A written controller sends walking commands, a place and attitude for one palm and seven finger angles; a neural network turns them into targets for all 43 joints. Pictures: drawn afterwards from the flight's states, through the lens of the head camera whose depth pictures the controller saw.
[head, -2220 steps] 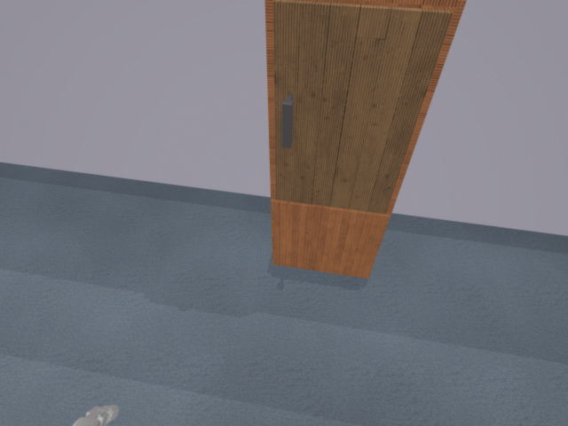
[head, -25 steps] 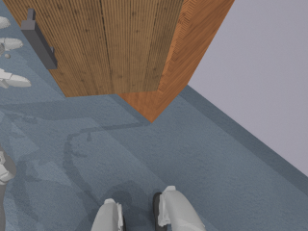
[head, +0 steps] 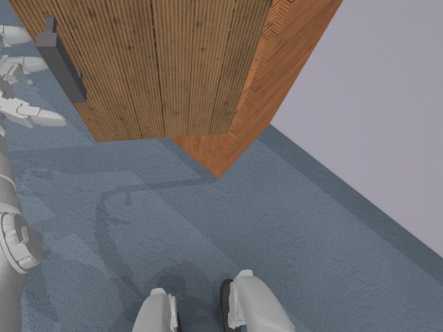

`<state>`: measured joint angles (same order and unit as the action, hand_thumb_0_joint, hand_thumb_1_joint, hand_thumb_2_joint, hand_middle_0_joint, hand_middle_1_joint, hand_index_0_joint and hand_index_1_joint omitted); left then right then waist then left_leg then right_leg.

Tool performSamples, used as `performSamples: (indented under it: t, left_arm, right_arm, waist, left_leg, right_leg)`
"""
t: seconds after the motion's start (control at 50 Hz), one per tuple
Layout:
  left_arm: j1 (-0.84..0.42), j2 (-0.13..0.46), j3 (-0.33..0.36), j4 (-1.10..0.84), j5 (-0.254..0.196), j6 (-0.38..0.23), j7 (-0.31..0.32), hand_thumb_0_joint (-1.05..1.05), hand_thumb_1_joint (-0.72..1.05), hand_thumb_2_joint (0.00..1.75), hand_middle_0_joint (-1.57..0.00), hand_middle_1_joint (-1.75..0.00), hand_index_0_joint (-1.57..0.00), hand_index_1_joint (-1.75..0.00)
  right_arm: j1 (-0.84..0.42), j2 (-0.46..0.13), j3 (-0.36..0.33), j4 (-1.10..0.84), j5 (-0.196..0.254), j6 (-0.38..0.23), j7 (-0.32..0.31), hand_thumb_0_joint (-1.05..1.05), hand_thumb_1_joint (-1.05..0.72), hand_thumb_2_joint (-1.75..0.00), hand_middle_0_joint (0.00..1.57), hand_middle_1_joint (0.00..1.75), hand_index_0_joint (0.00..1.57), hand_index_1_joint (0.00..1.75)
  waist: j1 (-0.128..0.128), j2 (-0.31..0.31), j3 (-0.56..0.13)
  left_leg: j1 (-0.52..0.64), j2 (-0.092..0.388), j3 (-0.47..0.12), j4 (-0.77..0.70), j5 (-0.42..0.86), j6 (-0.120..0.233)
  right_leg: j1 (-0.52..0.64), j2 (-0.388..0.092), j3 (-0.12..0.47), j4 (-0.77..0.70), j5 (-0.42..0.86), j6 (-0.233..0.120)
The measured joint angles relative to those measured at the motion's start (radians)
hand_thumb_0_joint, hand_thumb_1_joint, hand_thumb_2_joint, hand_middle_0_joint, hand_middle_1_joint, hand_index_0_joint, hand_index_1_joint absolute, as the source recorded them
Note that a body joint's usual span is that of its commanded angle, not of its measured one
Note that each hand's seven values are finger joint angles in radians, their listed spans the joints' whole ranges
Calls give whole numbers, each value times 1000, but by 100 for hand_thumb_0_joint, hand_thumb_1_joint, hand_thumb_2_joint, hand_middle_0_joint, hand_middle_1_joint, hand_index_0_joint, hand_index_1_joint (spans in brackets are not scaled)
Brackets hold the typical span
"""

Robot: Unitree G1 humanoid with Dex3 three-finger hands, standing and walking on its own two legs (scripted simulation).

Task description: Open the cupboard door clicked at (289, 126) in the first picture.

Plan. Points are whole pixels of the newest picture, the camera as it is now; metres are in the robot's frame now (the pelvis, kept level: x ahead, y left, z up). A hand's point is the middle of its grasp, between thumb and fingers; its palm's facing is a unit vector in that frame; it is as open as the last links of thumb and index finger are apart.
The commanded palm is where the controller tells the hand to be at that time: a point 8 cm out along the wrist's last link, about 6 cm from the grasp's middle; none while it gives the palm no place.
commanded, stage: slide the fingers in behind the handle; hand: left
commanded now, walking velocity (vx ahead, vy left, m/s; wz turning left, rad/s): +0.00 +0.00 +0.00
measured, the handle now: (65, 62) +0.55 +0.22 +0.06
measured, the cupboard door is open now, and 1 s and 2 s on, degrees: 49 48 47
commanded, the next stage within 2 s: move the hooked fingers beside the handle in 1.22 s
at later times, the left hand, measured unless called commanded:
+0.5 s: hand (39, 89) +0.50 +0.25 +0.06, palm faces +0.10 -0.99 +0.00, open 14.8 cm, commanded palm +0.48 +0.25 +0.06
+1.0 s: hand (48, 90) +0.50 +0.24 +0.06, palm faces +0.15 -0.99 -0.01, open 15.4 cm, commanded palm +0.48 +0.23 +0.06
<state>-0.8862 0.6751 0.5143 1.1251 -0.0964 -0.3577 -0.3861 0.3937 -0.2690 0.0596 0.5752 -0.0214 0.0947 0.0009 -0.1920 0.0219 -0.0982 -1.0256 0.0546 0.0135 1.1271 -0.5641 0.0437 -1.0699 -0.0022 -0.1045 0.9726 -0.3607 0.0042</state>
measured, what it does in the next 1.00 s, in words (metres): stands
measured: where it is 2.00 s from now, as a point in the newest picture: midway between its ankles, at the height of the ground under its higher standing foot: outside the picture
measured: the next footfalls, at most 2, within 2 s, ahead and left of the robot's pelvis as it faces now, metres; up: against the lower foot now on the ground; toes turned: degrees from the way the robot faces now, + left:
none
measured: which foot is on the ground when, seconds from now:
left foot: down 0.00-1.00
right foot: down 0.00-1.00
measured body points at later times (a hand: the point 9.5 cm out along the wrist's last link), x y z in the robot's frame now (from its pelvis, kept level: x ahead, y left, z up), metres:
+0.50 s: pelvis +0.01 +0.00 +0.01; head +0.16 +0.04 +0.43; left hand +0.49 +0.30 +0.06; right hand +0.02 -0.27 -0.10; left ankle -0.03 +0.08 -0.66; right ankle +0.05 -0.13 -0.66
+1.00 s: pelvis +0.00 -0.01 +0.00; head +0.15 +0.03 +0.42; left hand +0.48 +0.29 +0.06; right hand +0.02 -0.28 -0.11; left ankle -0.03 +0.08 -0.66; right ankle +0.05 -0.13 -0.66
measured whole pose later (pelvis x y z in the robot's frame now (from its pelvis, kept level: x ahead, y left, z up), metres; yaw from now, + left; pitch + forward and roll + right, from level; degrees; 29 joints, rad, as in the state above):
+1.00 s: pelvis +0.00 -0.01 +0.00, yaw +4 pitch +25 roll -4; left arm -0.93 0.53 0.32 1.18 -0.15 -0.43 -0.20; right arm 0.37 -0.26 0.03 0.67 -0.04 0.05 0.02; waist -0.14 0.02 -0.10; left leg -0.99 0.02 -0.04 1.11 -0.55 0.02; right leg -1.02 -0.03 -0.15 0.98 -0.38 -0.02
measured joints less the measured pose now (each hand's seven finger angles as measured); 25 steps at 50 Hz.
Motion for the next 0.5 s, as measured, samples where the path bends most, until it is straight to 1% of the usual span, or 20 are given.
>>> performSamples:
  t: [0.08,0.16,0.26,0.32,0.44,0.5]
  left_arm:
    - [31,-28,-12,-16,-11,-8,17,-1,-50,30,-29,-120,-26,-119]
    - [32,-42,-28,0,-18,-14,24,-1,-50,30,-28,-119,-24,-118]
    - [21,-52,-47,14,-18,-30,35,-1,-50,30,-28,-120,-23,-118]
    - [23,-63,-62,9,-26,-39,47,-1,-50,30,-28,-119,-22,-118]
    - [33,-105,-95,-10,-50,-48,77,-1,-50,30,-27,-119,-16,-116]
    - [25,-121,-104,-3,-49,-54,92,-1,-50,30,-28,-119,-14,-116]
  right_arm:
    - [2,9,0,4,2,4,7,0,-90,-90,20,30,20,30]
    - [1,12,0,8,4,3,5,0,-90,-90,20,30,20,30]
    - [-5,7,-6,15,0,-2,3,0,-90,-90,20,30,20,30]
    - [-8,4,-13,22,-2,-4,3,0,-90,-90,20,30,20,30]
    - [-8,5,-25,42,-4,-6,7,0,-90,-90,20,30,20,30]
    - [-10,7,-24,52,-6,-8,8,0,-90,-90,20,30,20,30]
  waist:
    - [10,0,-2]
    - [15,-3,-2]
    - [21,-3,0]
    - [27,-2,1]
    - [42,0,0]
    - [46,-3,-1]
  left_leg:
    - [31,1,2,-16,-1,1]
    - [51,-2,-1,-26,0,0]
    - [53,-7,-6,-25,0,-1]
    - [53,-9,-7,-24,-1,-2]
    - [59,-15,-14,-30,3,-4]
    - [61,-18,-20,-31,4,-6]
  right_leg:
    - [29,2,2,-14,-1,1]
    - [50,0,0,-21,-4,0]
    - [54,-5,-4,-17,-8,0]
    - [53,-7,-5,-14,-10,0]
    - [63,-12,-11,-18,-12,-1]
    - [66,-15,-16,-17,-15,-3]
